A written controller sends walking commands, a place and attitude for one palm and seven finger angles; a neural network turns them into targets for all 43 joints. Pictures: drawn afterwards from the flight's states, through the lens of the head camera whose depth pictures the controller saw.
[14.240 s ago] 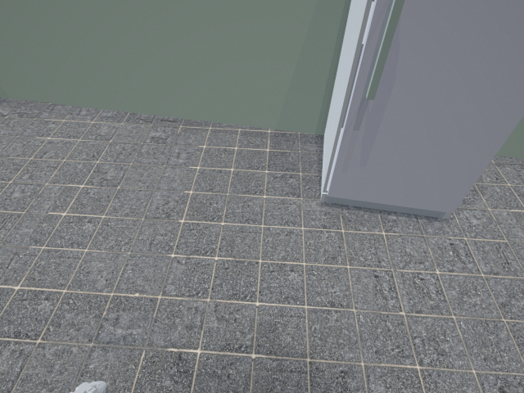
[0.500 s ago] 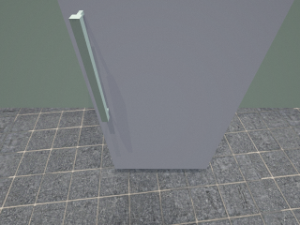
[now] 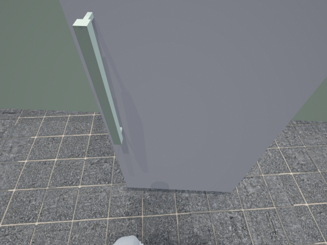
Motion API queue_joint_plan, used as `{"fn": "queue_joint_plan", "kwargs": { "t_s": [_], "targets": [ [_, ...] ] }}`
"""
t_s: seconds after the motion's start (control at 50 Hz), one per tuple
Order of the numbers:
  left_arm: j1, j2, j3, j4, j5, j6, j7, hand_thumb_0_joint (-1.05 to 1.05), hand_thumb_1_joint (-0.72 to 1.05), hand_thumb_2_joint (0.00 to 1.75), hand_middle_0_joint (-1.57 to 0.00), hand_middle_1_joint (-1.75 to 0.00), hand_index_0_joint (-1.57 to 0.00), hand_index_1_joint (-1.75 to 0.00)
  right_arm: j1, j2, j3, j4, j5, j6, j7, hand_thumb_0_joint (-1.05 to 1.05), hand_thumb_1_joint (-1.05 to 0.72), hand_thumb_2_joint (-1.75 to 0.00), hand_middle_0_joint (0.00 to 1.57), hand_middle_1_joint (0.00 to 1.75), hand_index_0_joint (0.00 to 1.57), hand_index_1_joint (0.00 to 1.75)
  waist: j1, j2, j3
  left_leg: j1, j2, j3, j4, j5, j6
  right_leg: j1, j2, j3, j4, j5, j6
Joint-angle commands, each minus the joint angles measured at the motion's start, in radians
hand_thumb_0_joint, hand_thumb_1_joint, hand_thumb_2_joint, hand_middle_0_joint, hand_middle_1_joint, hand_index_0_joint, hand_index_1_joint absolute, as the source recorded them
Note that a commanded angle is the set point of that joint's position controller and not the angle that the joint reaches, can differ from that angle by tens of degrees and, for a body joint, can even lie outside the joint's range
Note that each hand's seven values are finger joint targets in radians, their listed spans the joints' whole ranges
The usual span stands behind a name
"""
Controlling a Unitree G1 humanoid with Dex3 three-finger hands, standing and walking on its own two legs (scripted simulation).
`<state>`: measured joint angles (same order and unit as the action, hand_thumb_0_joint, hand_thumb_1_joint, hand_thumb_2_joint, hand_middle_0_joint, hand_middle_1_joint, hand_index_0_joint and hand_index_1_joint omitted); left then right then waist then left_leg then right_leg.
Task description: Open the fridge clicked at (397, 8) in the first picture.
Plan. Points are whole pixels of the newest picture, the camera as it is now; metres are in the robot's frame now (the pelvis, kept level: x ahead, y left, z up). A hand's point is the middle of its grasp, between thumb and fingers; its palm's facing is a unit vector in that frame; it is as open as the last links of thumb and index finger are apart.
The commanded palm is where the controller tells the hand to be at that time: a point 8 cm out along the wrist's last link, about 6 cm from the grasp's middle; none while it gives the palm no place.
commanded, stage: come to a stop and stand still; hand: left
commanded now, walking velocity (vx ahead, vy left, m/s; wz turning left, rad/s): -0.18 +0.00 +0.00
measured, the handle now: (107, 94) +0.46 +0.19 +0.10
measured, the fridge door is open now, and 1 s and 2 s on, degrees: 0 0 0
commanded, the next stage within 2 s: look again from close up in 1.46 s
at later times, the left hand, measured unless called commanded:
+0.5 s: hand out of the picture +0.02 +0.18 -0.17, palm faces +0.03 -0.97 -0.23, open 7.3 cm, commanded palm none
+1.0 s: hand out of the picture +0.01 +0.22 -0.17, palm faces +0.00 -0.97 -0.26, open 7.4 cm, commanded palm none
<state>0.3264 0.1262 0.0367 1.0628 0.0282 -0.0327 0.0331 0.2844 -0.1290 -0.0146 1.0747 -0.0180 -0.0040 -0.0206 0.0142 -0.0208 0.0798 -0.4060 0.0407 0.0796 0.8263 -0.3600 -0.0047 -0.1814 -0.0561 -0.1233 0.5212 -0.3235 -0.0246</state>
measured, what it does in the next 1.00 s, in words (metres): steps on the spot: left foot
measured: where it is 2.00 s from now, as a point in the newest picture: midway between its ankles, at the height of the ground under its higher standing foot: outside the picture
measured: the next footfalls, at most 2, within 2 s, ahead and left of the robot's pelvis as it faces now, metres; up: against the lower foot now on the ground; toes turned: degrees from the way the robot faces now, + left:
left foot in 0.06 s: +0.06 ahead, +0.13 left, +0.00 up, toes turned +2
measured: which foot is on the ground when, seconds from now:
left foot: up 0.00-0.04, down 0.06-1.00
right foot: down 0.00-1.00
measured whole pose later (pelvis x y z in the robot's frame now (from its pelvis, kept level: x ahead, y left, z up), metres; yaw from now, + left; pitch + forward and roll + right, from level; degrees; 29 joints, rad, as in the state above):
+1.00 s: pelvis -0.03 +0.02 +0.00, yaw -1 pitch -4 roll -1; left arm 0.30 0.21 0.02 1.01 0.02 0.00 0.03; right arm 0.33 -0.20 -0.03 1.02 -0.03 0.00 -0.01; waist -0.02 0.03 -0.01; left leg -0.26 0.03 0.05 0.56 -0.24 0.01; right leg -0.19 -0.02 -0.08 0.54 -0.28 -0.01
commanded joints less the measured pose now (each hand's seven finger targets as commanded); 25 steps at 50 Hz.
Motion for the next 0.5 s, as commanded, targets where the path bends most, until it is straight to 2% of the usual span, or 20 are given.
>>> {"fn": "queue_joint_plan", "kwargs": {
  "t_s": [0.0, 0.02, 0.04, 0.06, 0.08, 0.1, 0.12, 0.14, 0.2, 0.24, 0.26, 0.28, 0.3, 0.32, 0.34, 0.36, 0.4, 0.42, 0.44, 0.48],
  "targets": [
    [0.042, 0.137, 0.019, -0.033, -0.009, 0.018, 0.013, 0.00, 0.90, 0.90, -0.20, -0.30, -0.20, -0.30, 0.126, -0.006, -0.009, -0.010, 0.012, -0.010, 0.000, 0.00, -0.90, -0.90, 0.20, 0.30, 0.20, 0.30, -0.035, -0.068, -0.038, 0.266, -0.013, 0.035, -0.331, 0.306, -0.017, -0.128, -0.119, 0.075, -0.009, 0.415, -0.060],
    [0.056, 0.116, 0.015, -0.036, -0.010, 0.028, 0.013, 0.00, 0.90, 0.90, -0.20, -0.30, -0.20, -0.30, 0.129, -0.060, -0.018, -0.011, 0.010, -0.014, -0.007, 0.00, -0.90, -0.90, 0.20, 0.30, 0.20, 0.30, -0.030, 0.020, -0.058, 0.311, 0.059, -0.025, -0.349, 0.489, 0.006, -0.142, -0.090, 0.067, 0.049, 0.280, -0.027],
    [0.086, 0.079, 0.011, -0.043, -0.012, 0.037, 0.015, 0.00, 0.90, 0.90, -0.20, -0.30, -0.20, -0.30, 0.121, -0.112, -0.029, -0.033, 0.006, -0.021, -0.013, 0.00, -0.90, -0.90, 0.20, 0.30, 0.20, 0.30, -0.014, 0.143, -0.094, 0.313, 0.209, -0.176, -0.372, 0.761, 0.081, -0.151, -0.041, 0.036, 0.100, 0.076, 0.018],
    [0.099, 0.061, 0.006, -0.042, -0.016, 0.044, 0.020, 0.00, 0.90, 0.90, -0.20, -0.30, -0.20, -0.30, 0.094, -0.160, -0.034, -0.050, 0.002, -0.014, -0.017, 0.00, -0.90, -0.90, 0.20, 0.30, 0.20, 0.30, -0.008, 0.199, -0.094, 0.241, 0.291, -0.229, -0.418, 0.851, 0.155, -0.108, -0.006, 0.031, 0.175, -0.171, 0.031],
    [0.092, 0.048, 0.003, -0.048, -0.013, 0.046, 0.022, 0.00, 0.90, 0.90, -0.20, -0.30, -0.20, -0.30, 0.064, -0.168, -0.034, -0.064, -0.003, -0.010, -0.019, 0.00, -0.90, -0.90, 0.20, 0.30, 0.20, 0.30, -0.010, 0.191, -0.053, 0.189, 0.302, -0.229, -0.451, 0.826, 0.181, -0.110, 0.005, 0.050, 0.248, -0.261, 0.026],
    [0.074, 0.041, 0.001, -0.042, -0.014, 0.053, 0.020, 0.00, 0.90, 0.90, -0.20, -0.30, -0.20, -0.30, 0.029, -0.154, -0.032, -0.065, -0.004, -0.013, -0.025, 0.00, -0.90, -0.90, 0.20, 0.30, 0.20, 0.30, -0.004, 0.244, -0.047, 0.184, 0.295, -0.254, -0.482, 0.804, 0.191, -0.130, -0.001, 0.061, 0.303, -0.275, 0.027],
    [0.064, 0.052, 0.002, -0.039, -0.013, 0.058, 0.018, 0.00, 0.90, 0.90, -0.20, -0.30, -0.20, -0.30, 0.005, -0.147, -0.030, -0.071, -0.004, -0.013, -0.029, 0.00, -0.90, -0.90, 0.20, 0.30, 0.20, 0.30, -0.004, 0.286, -0.051, 0.181, 0.289, -0.247, -0.485, 0.801, 0.196, -0.137, -0.011, 0.081, 0.337, -0.273, 0.026],
    [0.060, 0.060, 0.004, -0.039, -0.010, 0.057, 0.015, 0.00, 0.90, 0.90, -0.20, -0.30, -0.20, -0.30, -0.017, -0.140, -0.030, -0.079, -0.005, -0.011, -0.031, 0.00, -0.90, -0.90, 0.20, 0.30, 0.20, 0.30, 0.000, 0.282, -0.055, 0.201, 0.277, -0.222, -0.463, 0.850, 0.199, -0.151, -0.015, 0.090, 0.334, -0.256, 0.024],
    [0.067, 0.053, 0.005, -0.037, -0.011, 0.057, 0.006, 0.00, 0.90, 0.90, -0.20, -0.30, -0.20, -0.30, -0.053, -0.177, -0.050, -0.105, -0.006, 0.001, -0.028, 0.00, -0.90, -0.90, 0.20, 0.30, 0.20, 0.30, 0.001, 0.179, -0.144, 0.250, 0.253, -0.179, -0.423, 0.747, 0.194, -0.116, 0.002, 0.072, 0.234, -0.167, 0.031],
    [0.089, 0.051, 0.002, -0.038, -0.004, 0.045, 0.003, 0.00, 0.90, 0.90, -0.20, -0.30, -0.20, -0.30, -0.070, -0.177, -0.058, -0.116, -0.004, 0.007, -0.026, 0.00, -0.90, -0.90, 0.20, 0.30, 0.20, 0.30, 0.015, 0.105, -0.161, 0.247, 0.220, -0.149, -0.371, 0.654, 0.159, -0.066, 0.013, 0.058, 0.068, -0.026, 0.034],
    [0.091, 0.062, 0.004, -0.034, -0.001, 0.040, 0.005, 0.00, 0.90, 0.90, -0.20, -0.30, -0.20, -0.30, -0.070, -0.166, -0.060, -0.118, 0.001, 0.011, -0.022, 0.00, -0.90, -0.90, 0.20, 0.30, 0.20, 0.30, 0.016, 0.061, -0.157, 0.215, 0.182, -0.125, -0.333, 0.534, 0.122, -0.030, 0.002, 0.079, -0.045, 0.088, 0.034],
    [0.073, 0.098, 0.009, -0.045, 0.004, 0.034, 0.007, 0.00, 0.90, 0.90, -0.20, -0.30, -0.20, -0.30, -0.074, -0.132, -0.057, -0.124, 0.008, 0.014, -0.015, 0.00, -0.90, -0.90, 0.20, 0.30, 0.20, 0.30, 0.007, -0.043, -0.127, 0.144, 0.113, -0.080, -0.283, 0.342, 0.068, -0.020, -0.064, 0.185, -0.117, 0.209, 0.015],
    [0.042, 0.149, 0.012, -0.062, 0.006, 0.031, 0.008, 0.00, 0.90, 0.90, -0.20, -0.30, -0.20, -0.30, -0.084, -0.089, -0.047, -0.138, 0.012, 0.021, -0.007, 0.00, -0.90, -0.90, 0.20, 0.30, 0.20, 0.30, -0.005, -0.173, -0.093, 0.080, 0.034, -0.017, -0.252, 0.120, 0.020, -0.040, -0.180, 0.287, -0.148, 0.290, -0.032],
    [0.012, 0.174, 0.009, -0.074, 0.001, 0.029, 0.005, 0.00, 0.90, 0.90, -0.20, -0.30, -0.20, -0.30, -0.092, -0.070, -0.043, -0.139, 0.010, 0.027, 0.000, 0.00, -0.90, -0.90, 0.20, 0.30, 0.20, 0.30, -0.009, -0.183, -0.072, 0.087, -0.010, -0.015, -0.221, 0.008, 0.001, -0.098, -0.246, 0.316, -0.181, 0.278, -0.095],
    [-0.007, 0.157, 0.008, -0.081, 0.003, 0.022, 0.006, 0.00, 0.90, 0.90, -0.20, -0.30, -0.20, -0.30, -0.104, -0.063, -0.041, -0.133, 0.003, 0.032, 0.000, 0.00, -0.90, -0.90, 0.20, 0.30, 0.20, 0.30, -0.012, -0.203, -0.061, 0.110, -0.003, -0.025, -0.185, -0.019, -0.003, -0.124, -0.219, 0.295, -0.183, 0.307, -0.114],
    [-0.029, 0.148, 0.007, -0.088, 0.003, 0.023, 0.009, 0.00, 0.90, 0.90, -0.20, -0.30, -0.20, -0.30, -0.101, -0.057, -0.044, -0.122, 0.002, 0.037, 0.001, 0.00, -0.90, -0.90, 0.20, 0.30, 0.20, 0.30, -0.013, -0.202, -0.031, 0.101, 0.004, -0.034, -0.152, -0.031, -0.002, -0.150, -0.213, 0.286, -0.191, 0.269, -0.119],
    [-0.046, 0.142, 0.002, -0.090, -0.001, 0.021, 0.006, 0.00, 0.90, 0.90, -0.20, -0.30, -0.20, -0.30, -0.076, -0.053, -0.036, -0.100, 0.003, 0.031, 0.002, 0.00, -0.90, -0.90, 0.20, 0.30, 0.20, 0.30, -0.024, -0.179, -0.031, 0.122, -0.002, -0.036, -0.171, 0.034, -0.003, -0.136, -0.171, 0.241, -0.163, 0.300, -0.109],
    [-0.045, 0.143, 0.001, -0.089, -0.004, 0.020, 0.004, 0.00, 0.90, 0.90, -0.20, -0.30, -0.20, -0.30, -0.069, -0.055, -0.033, -0.091, 0.005, 0.027, 0.002, 0.00, -0.90, -0.90, 0.20, 0.30, 0.20, 0.30, -0.026, -0.166, -0.036, 0.149, -0.001, -0.035, -0.218, 0.075, -0.004, -0.133, -0.152, 0.224, -0.149, 0.295, -0.093],
    [-0.044, 0.140, 0.001, -0.086, -0.005, 0.016, 0.004, 0.00, 0.90, 0.90, -0.20, -0.30, -0.20, -0.30, -0.050, -0.053, -0.031, -0.080, 0.005, 0.020, 0.001, 0.00, -0.90, -0.90, 0.20, 0.30, 0.20, 0.30, -0.031, -0.119, -0.054, 0.181, 0.006, -0.037, -0.286, 0.147, -0.003, -0.108, -0.137, 0.209, -0.126, 0.313, -0.076],
    [-0.037, 0.132, -0.002, -0.085, -0.011, 0.016, 0.002, 0.00, 0.90, 0.90, -0.20, -0.30, -0.20, -0.30, -0.041, -0.080, -0.024, -0.065, 0.004, 0.004, -0.004, 0.00, -0.90, -0.90, 0.20, 0.30, 0.20, 0.30, -0.020, -0.033, -0.054, 0.231, 0.059, -0.087, -0.369, 0.310, 0.011, -0.112, -0.086, 0.171, -0.101, 0.260, -0.026]
  ]
}}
